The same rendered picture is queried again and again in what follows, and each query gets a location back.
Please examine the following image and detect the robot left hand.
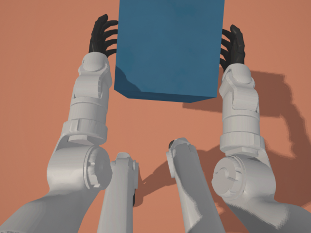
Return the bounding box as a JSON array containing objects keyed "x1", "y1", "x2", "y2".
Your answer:
[{"x1": 88, "y1": 14, "x2": 118, "y2": 58}]

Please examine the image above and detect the carton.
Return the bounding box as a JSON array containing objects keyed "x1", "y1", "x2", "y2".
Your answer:
[{"x1": 114, "y1": 0, "x2": 225, "y2": 103}]

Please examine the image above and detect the left robot thigh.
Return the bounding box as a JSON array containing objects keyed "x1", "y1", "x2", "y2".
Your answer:
[{"x1": 97, "y1": 158, "x2": 138, "y2": 233}]

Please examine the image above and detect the robot right hand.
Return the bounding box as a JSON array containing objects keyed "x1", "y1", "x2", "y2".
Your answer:
[{"x1": 220, "y1": 24, "x2": 245, "y2": 72}]

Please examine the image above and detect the left robot upper arm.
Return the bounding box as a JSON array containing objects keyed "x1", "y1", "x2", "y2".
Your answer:
[{"x1": 0, "y1": 145, "x2": 113, "y2": 233}]

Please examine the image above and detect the robot right forearm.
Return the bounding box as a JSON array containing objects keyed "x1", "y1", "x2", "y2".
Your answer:
[{"x1": 219, "y1": 63, "x2": 272, "y2": 170}]

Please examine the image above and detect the robot right shin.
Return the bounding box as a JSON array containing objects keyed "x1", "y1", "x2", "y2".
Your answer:
[{"x1": 171, "y1": 137, "x2": 199, "y2": 159}]

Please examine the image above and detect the right robot upper arm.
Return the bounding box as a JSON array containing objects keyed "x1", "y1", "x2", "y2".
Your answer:
[{"x1": 211, "y1": 155, "x2": 311, "y2": 233}]

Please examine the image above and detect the robot left forearm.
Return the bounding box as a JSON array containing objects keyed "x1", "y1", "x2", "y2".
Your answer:
[{"x1": 47, "y1": 52, "x2": 112, "y2": 172}]

